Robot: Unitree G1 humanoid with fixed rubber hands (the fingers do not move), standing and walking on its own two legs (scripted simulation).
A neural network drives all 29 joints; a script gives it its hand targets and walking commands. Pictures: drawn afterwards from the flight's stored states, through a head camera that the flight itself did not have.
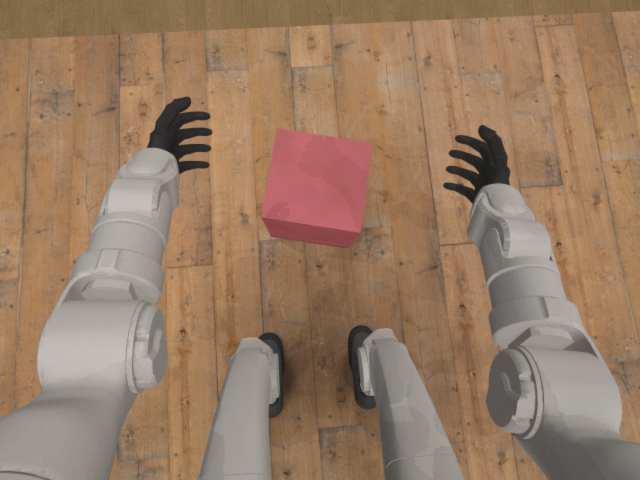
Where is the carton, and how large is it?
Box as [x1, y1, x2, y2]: [261, 128, 372, 247]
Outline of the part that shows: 277,128 261,215 271,236 347,247 360,232 372,143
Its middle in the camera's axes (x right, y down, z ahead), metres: +0.00 -0.11 +0.94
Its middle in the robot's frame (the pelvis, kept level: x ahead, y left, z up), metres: +0.56 -0.03 -0.54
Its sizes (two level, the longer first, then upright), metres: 0.210 0.200 0.250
